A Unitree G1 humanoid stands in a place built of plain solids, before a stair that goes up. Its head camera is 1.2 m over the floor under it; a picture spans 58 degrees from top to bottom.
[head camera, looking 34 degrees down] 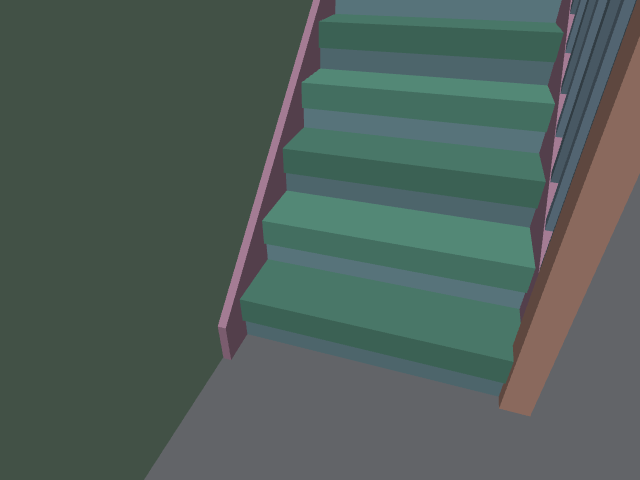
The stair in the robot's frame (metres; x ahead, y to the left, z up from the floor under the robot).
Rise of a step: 0.19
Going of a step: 0.22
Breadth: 0.92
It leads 18 degrees to the right of straight ahead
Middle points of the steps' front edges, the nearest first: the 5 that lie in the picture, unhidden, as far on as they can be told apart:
0.99 -0.15 0.19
1.20 -0.23 0.38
1.41 -0.30 0.57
1.62 -0.36 0.76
1.84 -0.43 0.95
